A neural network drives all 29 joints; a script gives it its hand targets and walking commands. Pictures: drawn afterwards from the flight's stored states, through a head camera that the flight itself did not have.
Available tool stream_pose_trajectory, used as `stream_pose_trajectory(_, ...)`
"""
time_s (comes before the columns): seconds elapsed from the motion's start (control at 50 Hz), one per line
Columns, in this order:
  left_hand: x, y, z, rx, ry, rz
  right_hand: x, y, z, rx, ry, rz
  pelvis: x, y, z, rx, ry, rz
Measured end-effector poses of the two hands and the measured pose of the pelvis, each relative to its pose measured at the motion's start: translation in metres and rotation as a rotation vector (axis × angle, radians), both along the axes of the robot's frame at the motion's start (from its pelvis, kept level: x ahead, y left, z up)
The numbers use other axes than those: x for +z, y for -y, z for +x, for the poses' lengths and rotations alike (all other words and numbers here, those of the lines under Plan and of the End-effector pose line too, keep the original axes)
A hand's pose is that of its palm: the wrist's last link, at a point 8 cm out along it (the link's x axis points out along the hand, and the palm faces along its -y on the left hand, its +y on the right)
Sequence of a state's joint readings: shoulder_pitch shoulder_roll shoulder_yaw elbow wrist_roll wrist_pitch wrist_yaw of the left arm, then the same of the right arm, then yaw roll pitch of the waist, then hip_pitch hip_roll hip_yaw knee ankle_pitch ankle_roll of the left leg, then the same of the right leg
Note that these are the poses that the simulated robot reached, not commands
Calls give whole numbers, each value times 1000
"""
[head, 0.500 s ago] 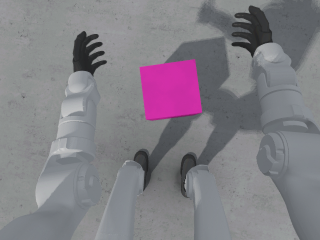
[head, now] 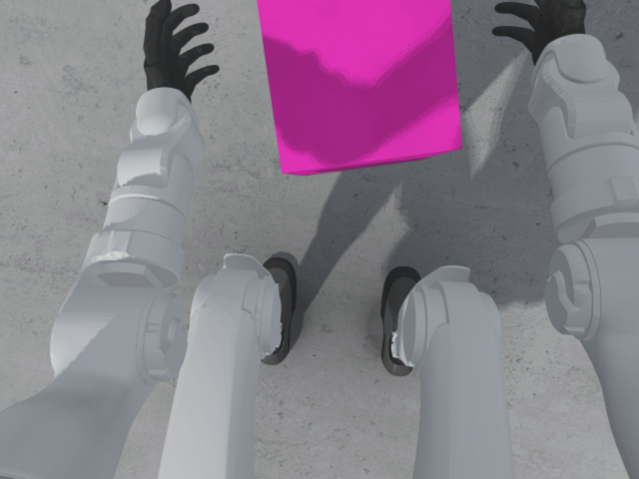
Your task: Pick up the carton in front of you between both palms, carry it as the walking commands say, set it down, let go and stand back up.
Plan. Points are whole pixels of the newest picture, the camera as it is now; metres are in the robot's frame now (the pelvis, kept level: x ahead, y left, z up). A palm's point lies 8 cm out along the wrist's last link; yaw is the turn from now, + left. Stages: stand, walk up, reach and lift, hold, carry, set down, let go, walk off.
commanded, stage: reach and lift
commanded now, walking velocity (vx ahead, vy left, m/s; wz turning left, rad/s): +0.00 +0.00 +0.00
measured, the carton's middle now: (357, 96) +0.52 -0.03 -0.33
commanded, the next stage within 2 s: none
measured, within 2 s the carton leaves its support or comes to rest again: leaves its support in 1.16 s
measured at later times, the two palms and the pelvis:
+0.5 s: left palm (215, 86) +0.52 +0.16 -0.26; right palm (496, 60) +0.55 -0.20 -0.27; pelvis -0.01 +0.00 -0.09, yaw +1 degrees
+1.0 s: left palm (234, 85) +0.52 +0.13 -0.25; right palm (479, 55) +0.55 -0.17 -0.25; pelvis -0.02 +0.00 -0.08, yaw +1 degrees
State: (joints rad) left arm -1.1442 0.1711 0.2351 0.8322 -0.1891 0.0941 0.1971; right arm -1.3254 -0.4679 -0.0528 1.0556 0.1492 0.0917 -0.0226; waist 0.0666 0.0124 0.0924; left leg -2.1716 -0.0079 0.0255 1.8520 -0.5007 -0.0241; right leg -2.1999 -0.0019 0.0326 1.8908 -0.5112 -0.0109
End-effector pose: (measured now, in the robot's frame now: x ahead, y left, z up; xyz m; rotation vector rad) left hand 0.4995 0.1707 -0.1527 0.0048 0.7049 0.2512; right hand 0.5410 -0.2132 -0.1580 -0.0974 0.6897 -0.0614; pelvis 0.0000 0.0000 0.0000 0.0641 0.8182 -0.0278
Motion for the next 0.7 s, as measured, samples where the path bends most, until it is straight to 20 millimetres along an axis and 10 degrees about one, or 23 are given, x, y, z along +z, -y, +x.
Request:
stream_pose_trajectory(0.4, -106, 3, 17, -15, -59, 6, -115, -13, 5, 8, -45, 15, -83, 2, -15, 17, 176, 4)
stream_pose_trajectory(0.7, -96, 21, 14, -25, -64, -14, -95, -21, 10, 39, -43, 20, -79, 4, -7, 17, 153, 7)
